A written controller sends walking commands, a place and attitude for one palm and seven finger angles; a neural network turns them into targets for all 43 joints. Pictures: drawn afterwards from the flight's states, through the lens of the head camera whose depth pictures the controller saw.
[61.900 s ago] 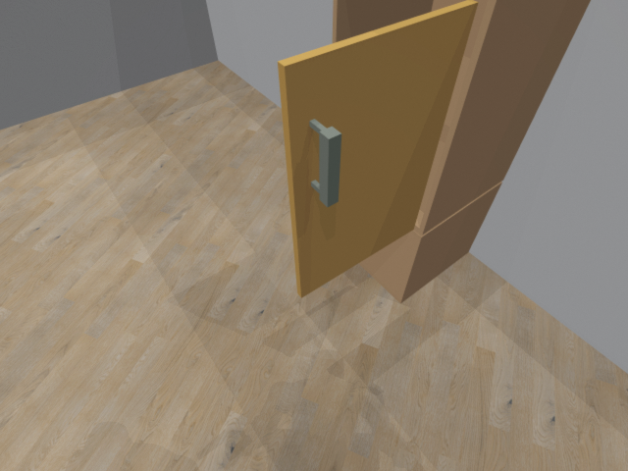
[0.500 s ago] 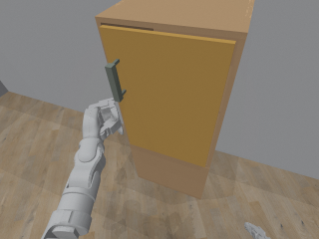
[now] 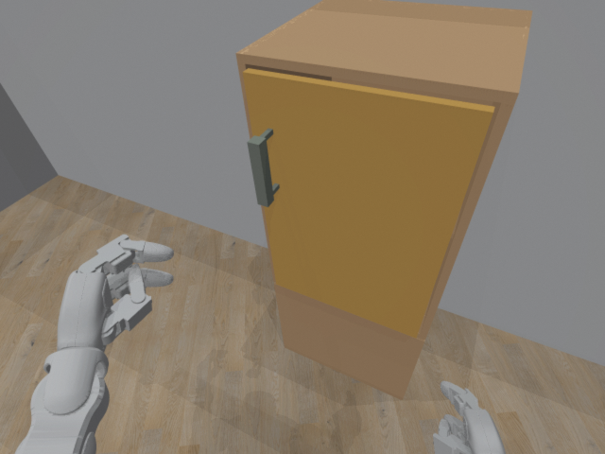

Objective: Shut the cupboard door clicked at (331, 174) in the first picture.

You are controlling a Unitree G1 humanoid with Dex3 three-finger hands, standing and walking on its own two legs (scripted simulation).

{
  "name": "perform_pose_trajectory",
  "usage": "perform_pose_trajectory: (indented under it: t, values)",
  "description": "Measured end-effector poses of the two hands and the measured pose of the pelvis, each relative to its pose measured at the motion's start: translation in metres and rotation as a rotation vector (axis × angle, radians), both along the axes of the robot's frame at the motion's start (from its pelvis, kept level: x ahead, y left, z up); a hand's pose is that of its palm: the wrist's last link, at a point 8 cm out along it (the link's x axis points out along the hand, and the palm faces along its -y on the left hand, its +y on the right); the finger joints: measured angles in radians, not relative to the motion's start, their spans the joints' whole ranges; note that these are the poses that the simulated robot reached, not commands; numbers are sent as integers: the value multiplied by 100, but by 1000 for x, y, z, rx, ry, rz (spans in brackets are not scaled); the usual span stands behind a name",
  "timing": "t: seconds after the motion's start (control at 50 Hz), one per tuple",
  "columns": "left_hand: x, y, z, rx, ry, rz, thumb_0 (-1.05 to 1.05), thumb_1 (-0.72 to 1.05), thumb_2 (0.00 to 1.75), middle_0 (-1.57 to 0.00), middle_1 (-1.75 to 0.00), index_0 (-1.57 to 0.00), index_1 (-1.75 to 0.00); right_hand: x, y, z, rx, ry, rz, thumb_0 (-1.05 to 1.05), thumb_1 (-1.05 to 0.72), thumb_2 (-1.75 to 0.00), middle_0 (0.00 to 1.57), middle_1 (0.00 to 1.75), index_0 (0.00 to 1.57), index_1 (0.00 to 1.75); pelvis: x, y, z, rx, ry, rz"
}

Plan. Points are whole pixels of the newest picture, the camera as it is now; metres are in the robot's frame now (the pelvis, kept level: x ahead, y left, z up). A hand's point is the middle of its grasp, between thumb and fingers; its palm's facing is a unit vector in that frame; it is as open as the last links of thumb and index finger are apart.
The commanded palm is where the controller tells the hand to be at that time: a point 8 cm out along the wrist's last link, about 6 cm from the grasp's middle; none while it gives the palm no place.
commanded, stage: draw the hand back to the body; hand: left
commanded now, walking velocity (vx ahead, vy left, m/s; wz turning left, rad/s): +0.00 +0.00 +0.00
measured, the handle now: (267, 167) +0.59 +0.13 +0.07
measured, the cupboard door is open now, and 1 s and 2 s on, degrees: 0 0 0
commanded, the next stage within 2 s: step back with the hand held close in 0.62 s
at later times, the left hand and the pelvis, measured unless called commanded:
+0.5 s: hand (55, 331) +0.19 +0.28 +0.15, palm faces +0.48 -0.80 -0.37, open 7.3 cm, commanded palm +0.14 +0.31 +0.17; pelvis +0.01 +0.01 +0.00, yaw +1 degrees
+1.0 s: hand (56, 338) +0.19 +0.28 +0.15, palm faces +0.41 -0.79 -0.45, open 7.4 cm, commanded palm +0.13 +0.31 +0.17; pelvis -0.01 +0.01 -0.01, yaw +0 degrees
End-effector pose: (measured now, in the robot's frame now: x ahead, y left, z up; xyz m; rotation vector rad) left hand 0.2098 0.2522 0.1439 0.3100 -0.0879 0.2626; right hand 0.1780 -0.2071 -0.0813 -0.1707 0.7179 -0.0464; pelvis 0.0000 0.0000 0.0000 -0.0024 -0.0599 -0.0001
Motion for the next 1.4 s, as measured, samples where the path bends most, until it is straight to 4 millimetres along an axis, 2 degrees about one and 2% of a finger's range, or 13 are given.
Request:
perform_pose_trajectory:
  t: [0.26,0.34,0.5,0.68,0.88,1.0,1.12,1.24,1.4]
  values:
    - [-53,58,24,141,-7,185,2,89,90,-41,-52,-41,-52,6,3,0,-11,-12,-7,1,-90,-89,20,30,20,30,9,10,-1,-8,6,1]
    - [-66,69,27,158,-10,242,2,89,90,-32,-42,-32,-42,8,2,0,-25,-19,2,1,-90,-89,20,30,20,30,9,12,-1,-10,6,7]
    - [-63,61,21,109,-29,230,2,89,90,-23,-32,-23,-32,8,2,2,-41,-32,13,1,-90,-89,20,30,20,30,6,11,-1,-7,4,13]
    - [-59,55,26,129,-44,192,2,89,90,-21,-30,-21,-30,3,0,6,-25,-52,-5,1,-90,-89,20,30,20,30,4,6,-1,-8,-2,1]
    - [-63,57,29,179,-52,190,2,89,90,-21,-30,-21,-30,-8,-15,-1,-46,-2,-45,1,-90,-89,20,30,20,30,-1,5,-3,-22,45,13]
    - [-66,59,21,196,-15,157,2,89,90,-21,-30,-21,-30,-22,-25,-4,-80,40,-104,1,-90,-89,20,30,20,30,-8,12,-5,-18,68,6]
    - [-73,65,25,226,-33,132,2,89,90,-21,-30,-21,-30,-39,-24,-1,-96,48,-136,1,-90,-89,20,30,20,30,-22,17,-7,-14,72,-4]
    - [-90,70,30,247,-85,121,2,89,90,-21,-30,-21,-30,-58,-17,3,-100,30,-133,1,-90,-89,20,30,20,30,-40,21,-9,-15,73,-9]
    - [-116,75,21,247,-119,147,2,89,90,-21,-30,-21,-30,-87,-12,-1,-115,31,-112,1,-90,-89,20,30,20,30,-62,22,-15,-29,75,2]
